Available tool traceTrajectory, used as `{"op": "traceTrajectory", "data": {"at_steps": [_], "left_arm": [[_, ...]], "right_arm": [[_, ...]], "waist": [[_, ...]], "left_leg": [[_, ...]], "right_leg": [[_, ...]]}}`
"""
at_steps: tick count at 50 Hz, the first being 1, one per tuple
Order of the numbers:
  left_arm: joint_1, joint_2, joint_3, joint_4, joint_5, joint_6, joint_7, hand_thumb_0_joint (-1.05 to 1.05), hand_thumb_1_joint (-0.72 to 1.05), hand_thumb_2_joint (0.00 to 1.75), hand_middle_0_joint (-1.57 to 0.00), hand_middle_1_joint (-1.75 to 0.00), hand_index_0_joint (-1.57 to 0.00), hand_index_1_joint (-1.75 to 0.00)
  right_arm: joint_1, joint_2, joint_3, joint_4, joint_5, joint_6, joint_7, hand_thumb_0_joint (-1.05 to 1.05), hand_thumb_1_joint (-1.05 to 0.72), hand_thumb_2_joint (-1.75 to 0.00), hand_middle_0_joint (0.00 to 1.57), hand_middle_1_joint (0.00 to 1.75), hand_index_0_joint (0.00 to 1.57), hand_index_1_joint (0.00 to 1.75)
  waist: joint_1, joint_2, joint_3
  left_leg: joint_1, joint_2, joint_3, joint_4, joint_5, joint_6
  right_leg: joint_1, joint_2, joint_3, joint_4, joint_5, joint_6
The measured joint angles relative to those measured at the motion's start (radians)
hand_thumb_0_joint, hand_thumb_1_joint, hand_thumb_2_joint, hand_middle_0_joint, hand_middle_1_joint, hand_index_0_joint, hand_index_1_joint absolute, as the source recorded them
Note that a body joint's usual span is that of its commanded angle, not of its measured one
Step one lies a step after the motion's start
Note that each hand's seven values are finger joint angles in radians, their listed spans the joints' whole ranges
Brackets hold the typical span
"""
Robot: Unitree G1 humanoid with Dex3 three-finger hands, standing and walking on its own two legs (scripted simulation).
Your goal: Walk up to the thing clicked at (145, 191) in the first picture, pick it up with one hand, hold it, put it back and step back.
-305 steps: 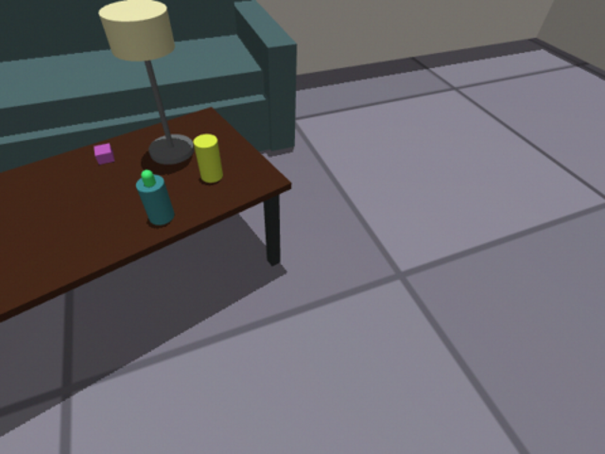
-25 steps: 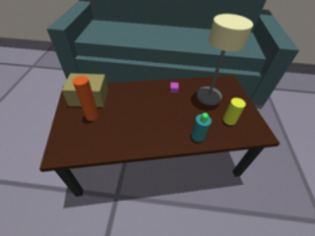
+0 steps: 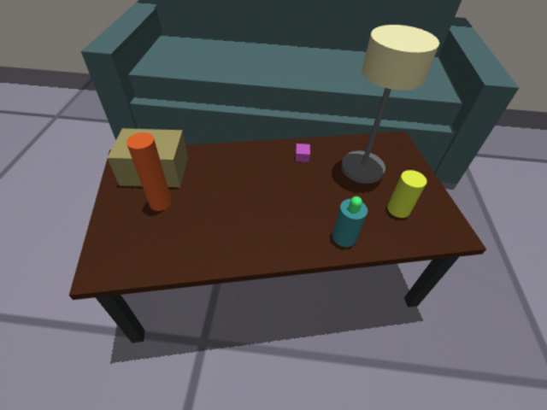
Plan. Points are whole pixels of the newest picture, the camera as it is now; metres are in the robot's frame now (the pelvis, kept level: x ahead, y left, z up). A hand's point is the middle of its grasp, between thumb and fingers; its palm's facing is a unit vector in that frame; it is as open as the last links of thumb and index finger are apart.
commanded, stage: walk up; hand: left
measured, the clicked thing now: (350, 218) +0.64 -0.24 -0.25
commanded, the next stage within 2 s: none
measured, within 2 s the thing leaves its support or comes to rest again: neither
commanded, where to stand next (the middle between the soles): +0.28 -0.50 m, yaw +8 degrees
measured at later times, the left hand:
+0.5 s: hand out of the picture +0.11 +0.11 -0.16, palm faces +0.01 -0.94 -0.33, open 7.3 cm
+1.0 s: hand (271, 388) +0.20 -0.01 -0.18, palm faces +0.00 -0.93 -0.36, open 7.4 cm
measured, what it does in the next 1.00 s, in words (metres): steps to the right: right foot, then left foot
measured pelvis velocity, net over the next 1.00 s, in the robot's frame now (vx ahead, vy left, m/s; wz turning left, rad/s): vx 0.13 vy -0.31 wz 0.04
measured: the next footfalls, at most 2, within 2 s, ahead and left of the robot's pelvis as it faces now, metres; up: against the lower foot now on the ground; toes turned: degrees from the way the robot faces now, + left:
right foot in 0.36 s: +0.10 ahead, -0.29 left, +0.00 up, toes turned -1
left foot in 0.64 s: +0.19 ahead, -0.09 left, +0.00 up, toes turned +8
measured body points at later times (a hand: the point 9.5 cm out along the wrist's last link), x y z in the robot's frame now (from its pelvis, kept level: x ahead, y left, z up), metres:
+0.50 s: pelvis +0.04 -0.15 -0.03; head +0.06 -0.15 +0.42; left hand +0.11 +0.16 -0.14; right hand +0.08 -0.53 -0.12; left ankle +0.04 +0.00 -0.69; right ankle +0.06 -0.29 -0.75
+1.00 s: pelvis +0.13 -0.31 -0.04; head +0.16 -0.27 +0.41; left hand +0.20 +0.04 -0.16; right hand +0.19 -0.68 -0.10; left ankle +0.15 -0.10 -0.75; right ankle +0.20 -0.51 -0.73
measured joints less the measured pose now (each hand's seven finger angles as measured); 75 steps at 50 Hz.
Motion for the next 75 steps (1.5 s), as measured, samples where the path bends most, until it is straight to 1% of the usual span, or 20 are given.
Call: {"op": "traceTrajectory", "data": {"at_steps": [4, 8, 17, 19, 21, 24, 29, 32, 33, 36, 44, 51, 53, 55, 58, 62, 64, 65, 70, 75], "left_arm": [[0.013, 0.042, 0.077, -0.093, 0.056, 0.062, -0.05, 0.0, 0.9, 0.9, -0.2, -0.3, -0.21, -0.3], [0.032, 0.099, 0.13, -0.173, 0.058, 0.096, -0.083, 0.0, 0.9, 0.9, -0.2, -0.3, -0.21, -0.3], [0.061, 0.137, 0.155, -0.26, 0.056, 0.115, -0.124, 0.0, 0.91, 0.9, -0.2, -0.3, -0.2, -0.3], [0.065, 0.118, 0.156, -0.273, 0.056, 0.096, -0.12, 0.0, 0.91, 0.9, -0.2, -0.3, -0.2, -0.3], [0.069, 0.086, 0.142, -0.293, 0.062, 0.08, -0.114, 0.0, 0.91, 0.9, -0.2, -0.3, -0.2, -0.3], [0.086, 0.036, 0.113, -0.318, 0.053, 0.081, -0.107, 0.0, 0.91, 0.9, -0.2, -0.3, -0.2, -0.3], [0.125, 0.02, 0.091, -0.35, 0.059, 0.084, -0.096, 0.0, 0.9, 0.9, -0.21, -0.3, -0.21, -0.3], [0.146, 0.042, 0.091, -0.375, 0.054, 0.094, -0.092, 0.0, 0.9, 0.9, -0.21, -0.3, -0.21, -0.3], [0.149, 0.051, 0.094, -0.38, 0.052, 0.097, -0.089, 0.0, 0.9, 0.9, -0.21, -0.3, -0.21, -0.3], [0.152, 0.075, 0.104, -0.37, 0.053, 0.12, -0.081, 0.0, 0.9, 0.9, -0.2, -0.3, -0.21, -0.3], [0.153, 0.127, 0.13, -0.364, 0.048, 0.119, -0.094, 0.0, 0.91, 0.9, -0.2, -0.3, -0.21, -0.3], [0.13, 0.153, 0.147, -0.373, 0.043, 0.118, -0.115, 0.0, 0.91, 0.9, -0.2, -0.3, -0.2, -0.3], [0.125, 0.139, 0.151, -0.376, 0.051, 0.095, -0.109, 0.0, 0.91, 0.9, -0.2, -0.3, -0.2, -0.3], [0.121, 0.114, 0.137, -0.38, 0.054, 0.081, -0.099, 0.0, 0.91, 0.9, -0.2, -0.3, -0.2, -0.3], [0.135, 0.071, 0.108, -0.379, 0.048, 0.079, -0.091, 0.0, 0.91, 0.9, -0.2, -0.3, -0.21, -0.3], [0.149, 0.059, 0.09, -0.383, 0.057, 0.082, -0.083, 0.0, 0.9, 0.9, -0.2, -0.3, -0.21, -0.3], [0.157, 0.068, 0.083, -0.395, 0.057, 0.09, -0.081, 0.0, 0.9, 0.9, -0.21, -0.3, -0.21, -0.3], [0.157, 0.075, 0.082, -0.399, 0.053, 0.094, -0.077, 0.0, 0.9, 0.9, -0.21, -0.3, -0.21, -0.3], [0.143, 0.097, 0.084, -0.36, 0.039, 0.121, -0.061, 0.0, 0.9, 0.9, -0.2, -0.3, -0.21, -0.3], [0.133, 0.109, 0.093, -0.327, 0.014, 0.091, -0.064, 0.0, 0.9, 0.9, -0.2, -0.3, -0.21, -0.3]], "right_arm": [[0.063, 0.015, -0.048, -0.064, -0.005, -0.043, -0.025, 0.0, -0.9, -0.9, 0.21, 0.3, 0.21, 0.3], [0.135, -0.006, -0.079, -0.094, -0.022, -0.055, -0.053, 0.0, -0.9, -0.9, 0.21, 0.3, 0.21, 0.3], [0.218, -0.114, -0.12, -0.151, -0.044, -0.049, -0.058, 0.0, -0.9, -0.9, 0.21, 0.3, 0.21, 0.3], [0.219, -0.143, -0.123, -0.15, -0.044, -0.034, -0.063, 0.0, -0.9, -0.9, 0.21, 0.3, 0.21, 0.3], [0.214, -0.153, -0.123, -0.141, -0.031, -0.013, -0.081, 0.01, -0.9, -0.9, 0.21, 0.3, 0.21, 0.3], [0.204, -0.15, -0.111, -0.135, -0.005, -0.017, -0.085, 0.01, -0.9, -0.9, 0.2, 0.3, 0.2, 0.3], [0.215, -0.107, -0.085, -0.169, 0.0, -0.059, -0.066, 0.01, -0.9, -0.9, 0.2, 0.3, 0.2, 0.3], [0.24, -0.081, -0.074, -0.201, -0.007, -0.088, -0.065, 0.0, -0.9, -0.9, 0.2, 0.3, 0.2, 0.3], [0.247, -0.073, -0.073, -0.212, -0.017, -0.099, -0.069, 0.0, -0.9, -0.9, 0.21, 0.3, 0.21, 0.3], [0.244, -0.048, -0.064, -0.229, -0.021, -0.097, -0.077, 0.0, -0.9, -0.9, 0.21, 0.3, 0.21, 0.3], [0.255, -0.064, -0.067, -0.262, -0.022, -0.1, -0.074, 0.0, -0.89, -0.9, 0.21, 0.3, 0.21, 0.3], [0.258, -0.136, -0.085, -0.278, -0.035, -0.079, -0.068, 0.0, -0.89, -0.9, 0.21, 0.3, 0.21, 0.3], [0.25, -0.169, -0.095, -0.262, -0.036, -0.057, -0.076, 0.0, -0.89, -0.9, 0.21, 0.3, 0.21, 0.3], [0.234, -0.176, -0.107, -0.23, -0.022, -0.028, -0.096, 0.0, -0.9, -0.9, 0.21, 0.3, 0.21, 0.3], [0.207, -0.168, -0.104, -0.204, 0.0, -0.032, -0.102, 0.01, -0.9, -0.9, 0.2, 0.3, 0.2, 0.3], [0.225, -0.125, -0.082, -0.212, 0.0, -0.074, -0.087, 0.0, -0.9, -0.9, 0.2, 0.3, 0.2, 0.3], [0.25, -0.102, -0.07, -0.224, -0.004, -0.095, -0.084, 0.0, -0.9, -0.9, 0.2, 0.3, 0.2, 0.3], [0.263, -0.091, -0.066, -0.232, -0.013, -0.106, -0.085, 0.0, -0.9, -0.9, 0.21, 0.3, 0.21, 0.3], [0.263, -0.051, -0.046, -0.242, -0.019, -0.094, -0.088, 0.0, -0.9, -0.9, 0.21, 0.3, 0.21, 0.3], [0.26, -0.071, -0.052, -0.249, -0.029, -0.077, -0.064, 0.0, -0.89, -0.9, 0.21, 0.3, 0.21, 0.3]], "waist": [[0.002, -0.044, 0.002], [0.008, -0.088, 0.012], [-0.019, -0.089, 0.037], [-0.02, -0.047, 0.044], [-0.014, -0.021, 0.049], [0.012, -0.007, 0.049], [0.049, -0.018, 0.04], [0.054, -0.038, 0.036], [0.049, -0.052, 0.038], [0.026, -0.105, 0.04], [0.012, -0.134, 0.049], [0.003, -0.097, 0.043], [0.006, -0.044, 0.044], [0.014, -0.021, 0.041], [0.036, -0.002, 0.04], [0.055, -0.017, 0.033], [0.059, -0.031, 0.029], [0.054, -0.043, 0.031], [0.012, -0.102, 0.05], [-0.013, -0.102, 0.051]], "left_leg": [[-0.048, -0.006, 0.0, 0.059, -0.029, 0.007], [-0.066, 0.011, -0.001, 0.104, -0.056, -0.013], [-0.122, 0.114, -0.043, 0.281, -0.184, -0.057], [-0.155, 0.162, -0.081, 0.384, -0.241, -0.021], [-0.233, 0.13, -0.13, 0.589, -0.366, 0.008], [-0.322, 0.066, -0.071, 0.77, -0.374, 0.023], [-0.331, 0.027, 0.068, 0.583, -0.329, 0.025], [-0.258, 0.007, 0.099, 0.346, -0.157, 0.033], [-0.252, 0.002, 0.097, 0.327, -0.068, 0.045], [-0.247, 0.0, 0.094, 0.361, -0.105, 0.042], [-0.193, 0.091, 0.059, 0.347, -0.14, -0.024], [-0.22, 0.196, 0.0, 0.434, -0.215, -0.048], [-0.266, 0.24, -0.054, 0.548, -0.276, -0.001], [-0.335, 0.175, -0.109, 0.725, -0.381, 0.023], [-0.388, 0.082, -0.06, 0.84, -0.387, 0.03], [-0.357, 0.029, 0.079, 0.642, -0.356, 0.04], [-0.299, 0.006, 0.112, 0.459, -0.246, 0.048], [-0.286, 0.0, 0.109, 0.413, -0.143, 0.054], [-0.261, 0.03, 0.088, 0.424, -0.157, 0.031], [-0.249, 0.095, 0.049, 0.422, -0.17, 0.0]], "right_leg": [[-0.169, 0.003, 0.04, 0.355, -0.187, -0.015], [-0.331, -0.021, 0.119, 0.637, -0.196, -0.023], [-0.375, -0.1, 0.119, 0.471, -0.182, -0.01], [-0.341, -0.067, 0.071, 0.429, -0.096, 0.024], [-0.335, -0.049, 0.037, 0.466, -0.123, 0.035], [-0.284, -0.04, 0.012, 0.414, -0.124, 0.004], [-0.216, -0.013, -0.026, 0.335, -0.118, -0.042], [-0.213, 0.005, -0.05, 0.377, -0.164, -0.05], [-0.23, 0.007, -0.043, 0.433, -0.192, -0.059], [-0.332, 0.045, 0.074, 0.696, -0.257, -0.054], [-0.478, -0.026, 0.189, 0.827, -0.184, -0.006], [-0.414, -0.106, 0.097, 0.549, -0.185, -0.008], [-0.391, -0.066, 0.051, 0.535, -0.142, 0.035], [-0.396, -0.055, 0.022, 0.579, -0.172, 0.044], [-0.358, -0.041, 0.006, 0.531, -0.167, 0.005], [-0.317, -0.026, -0.021, 0.474, -0.159, -0.037], [-0.314, -0.015, -0.035, 0.486, -0.176, -0.049], [-0.326, -0.012, -0.036, 0.52, -0.192, -0.056], [-0.44, 0.035, 0.088, 0.827, -0.269, -0.042], [-0.447, -0.032, 0.118, 0.74, -0.247, -0.021]]}}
